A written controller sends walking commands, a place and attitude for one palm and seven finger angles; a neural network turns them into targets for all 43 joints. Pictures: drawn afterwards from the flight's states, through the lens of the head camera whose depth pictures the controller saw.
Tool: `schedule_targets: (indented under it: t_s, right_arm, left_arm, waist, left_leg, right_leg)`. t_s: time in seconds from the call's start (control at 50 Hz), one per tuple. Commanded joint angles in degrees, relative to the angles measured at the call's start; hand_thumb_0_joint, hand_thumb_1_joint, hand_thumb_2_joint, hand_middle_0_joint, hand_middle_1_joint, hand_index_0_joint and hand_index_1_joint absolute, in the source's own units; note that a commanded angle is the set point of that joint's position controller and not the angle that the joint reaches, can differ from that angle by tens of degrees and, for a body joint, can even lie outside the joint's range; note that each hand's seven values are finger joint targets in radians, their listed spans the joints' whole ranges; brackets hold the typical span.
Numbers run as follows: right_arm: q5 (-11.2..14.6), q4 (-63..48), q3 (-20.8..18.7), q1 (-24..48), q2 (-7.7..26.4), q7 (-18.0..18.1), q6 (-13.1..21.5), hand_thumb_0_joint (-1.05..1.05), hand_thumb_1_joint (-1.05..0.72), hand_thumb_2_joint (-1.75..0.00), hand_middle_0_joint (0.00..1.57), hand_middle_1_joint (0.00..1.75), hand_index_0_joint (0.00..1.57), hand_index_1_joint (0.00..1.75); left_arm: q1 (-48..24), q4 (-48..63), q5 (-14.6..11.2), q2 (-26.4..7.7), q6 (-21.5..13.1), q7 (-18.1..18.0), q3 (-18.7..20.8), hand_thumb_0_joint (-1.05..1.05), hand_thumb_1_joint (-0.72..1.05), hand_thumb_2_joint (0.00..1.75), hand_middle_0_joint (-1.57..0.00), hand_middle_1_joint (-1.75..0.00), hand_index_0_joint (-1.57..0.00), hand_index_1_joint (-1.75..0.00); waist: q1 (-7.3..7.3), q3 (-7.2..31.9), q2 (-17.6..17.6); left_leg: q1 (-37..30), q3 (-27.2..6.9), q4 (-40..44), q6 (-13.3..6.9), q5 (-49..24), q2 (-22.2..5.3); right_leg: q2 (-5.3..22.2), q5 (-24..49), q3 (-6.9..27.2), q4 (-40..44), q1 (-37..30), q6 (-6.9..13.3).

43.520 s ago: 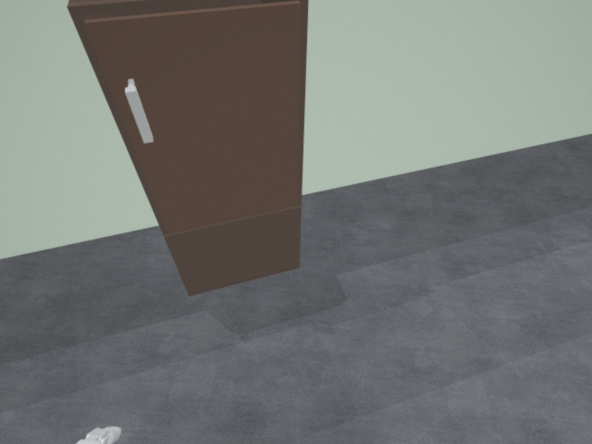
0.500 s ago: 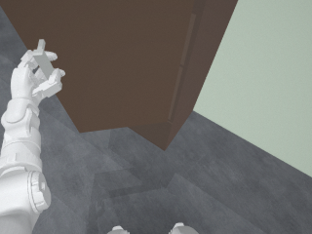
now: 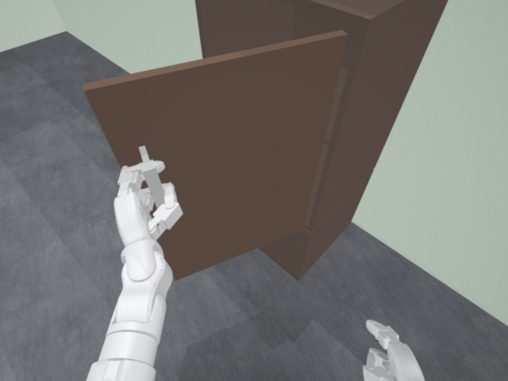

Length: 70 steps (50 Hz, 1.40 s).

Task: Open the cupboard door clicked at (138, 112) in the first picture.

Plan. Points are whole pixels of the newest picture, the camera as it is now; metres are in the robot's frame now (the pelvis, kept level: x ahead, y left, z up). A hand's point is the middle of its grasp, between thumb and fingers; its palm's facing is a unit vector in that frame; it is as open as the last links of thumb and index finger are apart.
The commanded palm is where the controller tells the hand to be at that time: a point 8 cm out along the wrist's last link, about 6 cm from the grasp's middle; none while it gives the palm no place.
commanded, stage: pull the door open along its arc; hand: left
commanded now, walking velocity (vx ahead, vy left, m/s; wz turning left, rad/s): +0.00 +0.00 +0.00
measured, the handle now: (154, 182) +0.41 +0.19 +0.08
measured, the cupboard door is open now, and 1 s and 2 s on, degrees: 68 83 89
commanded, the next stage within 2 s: open thumb and fingers to let go in 0.32 s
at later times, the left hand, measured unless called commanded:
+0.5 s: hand (219, 250) +0.29 +0.07 +0.08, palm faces +0.40 -0.92 -0.02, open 5.9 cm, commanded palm +0.24 +0.11 +0.08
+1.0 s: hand (212, 241) +0.30 +0.08 +0.08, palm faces +0.41 -0.91 -0.02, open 13.3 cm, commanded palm +0.25 +0.11 +0.08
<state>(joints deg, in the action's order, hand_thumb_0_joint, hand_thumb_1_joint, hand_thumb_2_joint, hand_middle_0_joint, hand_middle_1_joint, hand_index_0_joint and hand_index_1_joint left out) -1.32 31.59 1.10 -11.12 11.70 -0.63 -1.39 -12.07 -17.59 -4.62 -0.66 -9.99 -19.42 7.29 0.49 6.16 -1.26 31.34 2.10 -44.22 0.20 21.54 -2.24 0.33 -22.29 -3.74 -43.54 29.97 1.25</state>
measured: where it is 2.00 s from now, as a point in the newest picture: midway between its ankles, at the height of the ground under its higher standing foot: outside the picture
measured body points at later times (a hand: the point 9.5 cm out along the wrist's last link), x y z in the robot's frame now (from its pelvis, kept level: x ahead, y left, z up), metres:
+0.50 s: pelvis +0.00 -0.02 +0.01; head +0.01 -0.04 +0.46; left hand +0.26 +0.12 +0.09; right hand +0.18 -0.24 -0.09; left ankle +0.00 +0.12 -0.71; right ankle -0.01 -0.10 -0.71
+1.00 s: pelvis +0.01 -0.01 +0.00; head +0.02 -0.02 +0.45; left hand +0.27 +0.13 +0.09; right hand +0.19 -0.21 -0.10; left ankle +0.00 +0.12 -0.71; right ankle -0.01 -0.10 -0.71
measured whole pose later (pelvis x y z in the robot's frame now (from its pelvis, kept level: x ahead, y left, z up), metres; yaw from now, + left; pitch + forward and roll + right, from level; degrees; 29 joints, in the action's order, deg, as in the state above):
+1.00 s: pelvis +0.01 -0.01 +0.00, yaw +2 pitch +5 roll +0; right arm -3.4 32.6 1.1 -10.2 10.1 0.8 -4.6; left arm 4.1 -1.1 4.7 5.5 -2.8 -33.3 -13.1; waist -0.9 3.9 -2.0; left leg 26.3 -0.1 -44.2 0.9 22.5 -1.5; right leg 0.9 -24.2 -5.8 -43.7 24.0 1.9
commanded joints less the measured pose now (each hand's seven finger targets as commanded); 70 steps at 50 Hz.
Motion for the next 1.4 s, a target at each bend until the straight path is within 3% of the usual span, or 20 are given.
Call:
schedule_targets:
  t_s: [0.0,0.06,0.18,0.34,0.38,0.4,0.46,0.5,0.56,0.66,0.8,0.84,0.88,1.0,1.12,1.2,1.32,1.34,1.36,1.38]
  right_arm:
    - [-1.05,-6.63,-2.94,1.06,6.24,0.32,1.08,0.0,-0.9,-0.9,0.2,0.3,0.2,0.3]
    - [-1.28,-6.99,-3.07,1.58,6.22,0.85,0.45,0.0,-0.9,-0.9,0.2,0.3,0.2,0.3]
    - [-1.41,-7.79,-2.44,4.75,5.25,1.9,0.63,0.0,-0.9,-0.9,0.2,0.3,0.2,0.3]
    - [-2.12,-8.66,-2.26,6.3,4.06,1.52,1.35,0.0,-0.9,-0.9,0.2,0.3,0.2,0.3]
    - [-2.2,-8.27,-2.14,6.73,4.11,1.58,1.32,0.0,-0.9,-0.9,0.2,0.3,0.2,0.3]
    - [-2.43,-7.46,-1.99,6.91,4.22,2.05,1.12,0.0,-0.9,-0.9,0.2,0.3,0.2,0.3]
    - [-2.31,-6.58,-1.81,7.95,3.58,2.64,0.74,0.0,-0.9,-0.9,0.2,0.3,0.2,0.3]
    - [-2.38,-6.92,-1.82,8.23,3.26,2.66,0.86,0.0,-0.9,-0.9,0.2,0.3,0.2,0.3]
    - [-2.38,-6.76,-1.86,7.4,3.25,2.53,0.43,0.0,-0.9,-0.9,0.2,0.3,0.2,0.3]
    - [-2.47,-7.51,-1.97,6.45,3.5,2.09,-0.15,0.0,-0.9,-0.9,0.2,0.3,0.2,0.3]
    - [-2.12,-8.2,-1.9,7.08,3.56,1.92,-0.28,0.0,-0.9,-0.9,0.2,0.3,0.2,0.3]
    - [-2.22,-8.07,-1.89,7.15,3.58,1.98,-0.22,0.0,-0.9,-0.9,0.2,0.3,0.2,0.3]
    - [-2.13,-7.99,-1.77,7.25,3.55,1.89,-0.43,0.0,-0.9,-0.9,0.2,0.3,0.2,0.3]
    - [-1.95,-8.5,-2.35,6.47,3.48,1.22,-0.24,0.0,-0.9,-0.9,0.2,0.3,0.2,0.3]
    - [-1.9,-8.75,-2.11,7.05,3.51,1.03,0.39,0.0,-0.9,-0.9,0.2,0.3,0.2,0.3]
    - [-2.0,-8.72,-2.06,7.76,3.32,0.9,0.71,0.0,-0.9,-0.9,0.2,0.3,0.2,0.3]
    - [-2.12,-8.28,-1.75,8.63,3.13,1.01,1.19,0.0,-0.9,-0.9,0.2,0.3,0.2,0.3]
    - [-1.69,-6.26,-1.26,4.02,5.53,0.58,0.95,0.0,-0.9,-0.9,0.2,0.3,0.2,0.3]
    - [-0.84,-8.29,-2.09,3.53,5.51,1.09,0.94,0.0,-0.9,-0.9,0.2,0.3,0.2,0.3]
    - [-0.87,-9.01,-1.69,3.9,5.19,1.75,1.45,0.0,-0.9,-0.9,0.2,0.3,0.2,0.3]
  left_arm:
    - [-8.33,16.59,5.5,-3.74,-1.12,-7.81,-2.55,0.0,0.9,0.9,-0.4,-1.35,-0.4,-1.35]
    - [-4.45,19.39,5.39,-0.27,-0.4,-7.55,-6.85,0.0,0.9,0.9,-0.4,-1.35,-0.4,-1.35]
    - [1.49,26.07,5.22,3.57,-0.5,-7.6,-12.22,0.0,0.9,0.9,-0.4,-1.35,-0.4,-1.35]
    - [12.98,31.36,8.7,8.29,0.65,-10.89,-19.04,0.0,0.9,0.9,-0.4,-1.35,-0.4,-1.35]
    - [10.77,31.07,9.66,7.67,1.05,-11.92,-19.32,0.0,0.9,0.9,-0.4,-1.35,-0.4,-1.35]
    - [5.17,30.38,10.22,5.79,0.96,-12.63,-17.81,0.0,0.9,0.9,-0.4,-1.35,-0.4,-1.35]
    - [3.6,28.38,9.94,5.6,1.06,-13.34,-16.63,0.0,0.69,0.81,-0.38,-1.33,-0.38,-1.33]
    - [4.68,28.23,9.07,7.62,1.08,-13.31,-17.67,0.0,0.55,0.75,-0.38,-1.31,-0.38,-1.31]
    - [6.51,27.68,8.75,7.5,1.3,-12.9,-17.19,0.0,0.34,0.66,-0.36,-1.29,-0.36,-1.29]
    - [6.7,28.2,10.08,9.3,2.08,-12.41,-19.81,0.0,-0.01,0.51,-0.33,-1.25,-0.33,-1.25]
    - [4.89,30.18,9.71,10.55,2.69,-12.44,-21.36,0.0,-0.5,0.3,-0.3,-1.2,-0.3,-1.2]
    - [3.99,29.9,10.0,10.13,2.99,-13.0,-20.92,0.0,-0.5,0.3,-0.3,-1.2,-0.3,-1.2]
    - [3.58,29.13,10.37,11.04,3.47,-13.25,-21.89,0.0,-0.5,0.3,-0.28,-1.1,-0.28,-1.1]
    - [5.78,30.89,11.22,13.03,4.43,-13.92,-23.95,0.0,-0.5,0.3,-0.23,-0.8,-0.23,-0.8]
    - [5.7,31.52,10.74,13.48,4.87,-14.37,-24.48,0.0,-0.5,0.3,-0.18,-0.5,-0.18,-0.5]
    - [6.54,32.64,10.95,13.36,4.98,-14.93,-24.14,0.0,-0.5,0.3,-0.15,-0.3,-0.15,-0.3]
    - [4.64,32.33,10.44,12.67,5.11,-15.52,-23.02,0.0,-0.5,0.3,-0.15,-0.3,-0.15,-0.3]
    - [4.63,30.44,14.91,6.75,2.85,-3.19,-33.62,0.0,-0.5,0.3,-0.15,-0.3,-0.15,-0.3]
    - [2.0,35.14,12.19,1.21,0.02,3.83,-27.81,0.0,-0.5,0.3,-0.15,-0.3,-0.15,-0.3]
    - [2.14,36.63,10.93,-1.34,-1.96,8.01,-26.41,0.0,-0.5,0.3,-0.15,-0.3,-0.15,-0.3]
  waist:
    - [-0.65,14.26,0.42]
    - [0.26,13.58,5.06]
    - [-0.18,8.38,5.57]
    - [-1.08,6.34,6.03]
    - [-0.24,4.57,7.34]
    - [0.4,4.22,8.06]
    - [-0.23,3.96,6.59]
    - [-0.84,6.72,5.52]
    - [-1.41,9.4,5.38]
    - [-0.58,8.78,6.02]
    - [-0.44,8.18,5.28]
    - [-0.4,8.99,5.36]
    - [-0.41,8.07,4.28]
    - [-0.9,11.36,3.58]
    - [-0.61,8.22,4.54]
    - [-1.31,9.01,3.5]
    - [-1.2,7.59,4.49]
    - [4.08,3.16,8.7]
    - [1.92,8.39,5.44]
    - [0.66,11.46,3.4]
  left_leg:
    - [-8.64,-0.34,5.16,-0.93,-14.53,2.06]
    - [-9.57,-0.48,5.18,-1.07,-14.99,1.92]
    - [-10.4,-0.78,6.26,-1.14,-12.34,2.24]
    - [-11.05,-1.39,5.53,-1.18,-11.76,2.72]
    - [-10.77,-1.65,5.04,-1.3,-10.71,2.83]
    - [-10.13,-1.86,4.52,-1.41,-9.79,3.08]
    - [-10.66,-1.92,4.45,-1.31,-8.84,3.24]
    - [-11.56,-1.79,4.8,-1.25,-10.23,3.22]
    - [-11.64,-1.75,5.04,-1.04,-13.13,3.09]
    - [-11.78,-1.86,4.59,-1.15,-15.59,2.64]
    - [-11.91,-2.28,4.51,-1.09,-14.58,2.32]
    - [-11.69,-2.39,4.23,-1.07,-14.67,2.31]
    - [-11.57,-2.53,4.35,-1.0,-14.56,2.24]
    - [-12.34,-2.74,3.98,-0.74,-17.62,1.77]
    - [-11.09,-3.0,3.86,-0.75,-14.9,1.81]
    - [-11.16,-2.98,3.71,-0.62,-14.25,1.95]
    - [-10.46,-2.92,3.26,-0.71,-11.53,2.35]
    - [-11.48,-3.33,3.56,-1.84,-12.47,2.71]
    - [-11.35,-2.77,3.55,-2.12,-13.75,2.83]
    - [-11.98,-2.34,3.29,-2.45,-15.11,3.24]
  right_leg:
    - [-0.35,18.3,1.49,6.51,-10.01,-0.18]
    - [-0.15,20.79,1.77,8.01,-12.08,-0.47]
    - [0.92,18.48,2.94,10.71,-12.3,-0.85]
    - [1.95,16.76,3.8,11.77,-12.28,-0.78]
    - [2.22,14.58,4.24,12.7,-10.78,-0.91]
    - [2.58,12.83,5.09,13.08,-9.72,-1.1]
    - [2.66,9.11,5.58,14.28,-9.29,-0.72]
    - [2.24,12.34,4.46,12.62,-10.6,-0.6]
    - [1.86,19.33,3.37,10.27,-12.89,-0.67]
    - [1.42,23.01,2.08,8.43,-11.99,-0.49]
    - [0.71,18.71,1.12,7.77,-10.28,0.05]
    - [0.59,18.24,0.91,7.33,-10.03,0.15]
    - [0.51,17.48,0.65,7.07,-9.35,0.36]
    - [-0.11,19.79,-0.35,5.06,-10.27,0.95]
    - [-0.13,16.58,-0.37,5.97,-8.85,0.85]
    - [-0.16,15.19,-0.27,5.78,-8.66,1.04]
    - [0.07,11.51,0.24,7.19,-7.49,0.78]
    - [0.4,15.91,2.26,6.74,-5.12,0.38]
    - [0.59,19.18,2.55,5.34,-7.63,0.71]
    - [0.82,22.26,3.13,4.34,-9.82,0.65]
